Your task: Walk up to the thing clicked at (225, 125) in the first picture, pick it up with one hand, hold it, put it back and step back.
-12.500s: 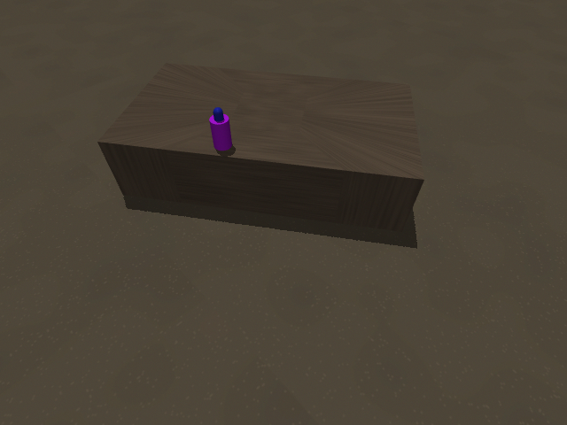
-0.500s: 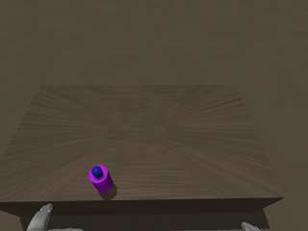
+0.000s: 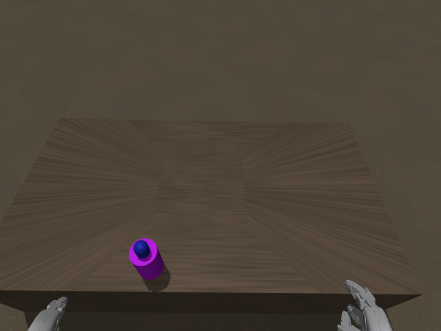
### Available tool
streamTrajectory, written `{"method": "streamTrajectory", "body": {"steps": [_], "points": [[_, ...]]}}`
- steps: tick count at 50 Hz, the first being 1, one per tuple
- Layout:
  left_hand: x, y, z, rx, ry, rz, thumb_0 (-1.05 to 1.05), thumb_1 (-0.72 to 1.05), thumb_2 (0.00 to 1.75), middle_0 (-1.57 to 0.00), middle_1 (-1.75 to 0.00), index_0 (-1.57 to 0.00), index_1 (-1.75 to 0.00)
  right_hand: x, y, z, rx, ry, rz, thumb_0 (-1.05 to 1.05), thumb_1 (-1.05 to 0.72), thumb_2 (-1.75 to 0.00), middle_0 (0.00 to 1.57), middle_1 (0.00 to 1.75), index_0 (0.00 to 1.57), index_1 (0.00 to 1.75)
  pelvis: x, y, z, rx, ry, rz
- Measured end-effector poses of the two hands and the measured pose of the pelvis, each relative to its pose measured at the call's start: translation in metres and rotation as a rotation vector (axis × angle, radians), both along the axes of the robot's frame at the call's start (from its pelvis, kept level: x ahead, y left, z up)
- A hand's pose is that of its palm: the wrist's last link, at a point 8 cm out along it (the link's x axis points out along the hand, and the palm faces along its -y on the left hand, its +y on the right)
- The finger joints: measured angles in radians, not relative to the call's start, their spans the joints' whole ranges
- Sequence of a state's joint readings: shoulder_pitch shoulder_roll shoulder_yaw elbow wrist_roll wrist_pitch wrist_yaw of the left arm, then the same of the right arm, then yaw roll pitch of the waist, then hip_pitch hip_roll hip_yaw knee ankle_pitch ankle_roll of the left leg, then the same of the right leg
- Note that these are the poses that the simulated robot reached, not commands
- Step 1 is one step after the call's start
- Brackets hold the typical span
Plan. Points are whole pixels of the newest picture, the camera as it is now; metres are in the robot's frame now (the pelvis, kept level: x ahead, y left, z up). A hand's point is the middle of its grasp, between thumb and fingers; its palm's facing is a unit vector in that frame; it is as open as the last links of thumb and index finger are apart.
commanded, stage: go down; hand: left
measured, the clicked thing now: (145, 256) +0.37 +0.22 -0.32
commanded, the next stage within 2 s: none
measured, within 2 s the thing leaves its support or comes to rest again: neither
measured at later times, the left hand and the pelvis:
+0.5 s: hand out of the picture +0.13 +0.28 -0.09, palm faces +0.09 -0.93 -0.35, open 17.4 cm; pelvis -0.01 -0.01 -0.02, yaw +1 degrees
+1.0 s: hand (31, 289) +0.22 +0.35 -0.06, palm faces +0.18 -0.95 -0.25, open 17.4 cm; pelvis -0.03 +0.00 -0.02, yaw +0 degrees
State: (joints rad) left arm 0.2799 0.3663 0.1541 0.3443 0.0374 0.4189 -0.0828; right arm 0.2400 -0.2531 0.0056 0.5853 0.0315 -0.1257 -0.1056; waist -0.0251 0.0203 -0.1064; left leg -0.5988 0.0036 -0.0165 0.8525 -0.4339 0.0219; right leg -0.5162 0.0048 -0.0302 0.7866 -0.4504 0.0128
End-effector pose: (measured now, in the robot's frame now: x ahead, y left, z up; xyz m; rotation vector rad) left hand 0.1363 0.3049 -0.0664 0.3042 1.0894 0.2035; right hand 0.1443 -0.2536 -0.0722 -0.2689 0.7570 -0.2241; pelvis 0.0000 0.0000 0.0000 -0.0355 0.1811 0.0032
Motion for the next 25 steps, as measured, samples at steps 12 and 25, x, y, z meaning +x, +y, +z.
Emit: {"method": "streamTrajectory", "body": {"steps": [12,25], "points": [[-0.008,0.002,0.002,0.007,-0.025,0.023,0.0,-0.51,0.03,-0.08,-0.03,-0.07,-0.03,-0.001,0.004,-0.013,0.004,-0.042,0.005,0.01,-0.85,-0.88,0.2,0.3,0.2,0.3,-0.004,-0.003,-0.016,-0.007,0.033,0.008],[-0.022,0.019,0.011,0.014,-0.066,0.057,0.0,-0.51,0.02,-0.08,-0.02,-0.07,-0.02,-0.013,-0.005,-0.014,-0.032,-0.075,-0.015,0.01,-0.85,-0.89,0.2,0.3,0.2,0.3,-0.014,-0.009,-0.023,-0.013,0.031,0.016]]}}
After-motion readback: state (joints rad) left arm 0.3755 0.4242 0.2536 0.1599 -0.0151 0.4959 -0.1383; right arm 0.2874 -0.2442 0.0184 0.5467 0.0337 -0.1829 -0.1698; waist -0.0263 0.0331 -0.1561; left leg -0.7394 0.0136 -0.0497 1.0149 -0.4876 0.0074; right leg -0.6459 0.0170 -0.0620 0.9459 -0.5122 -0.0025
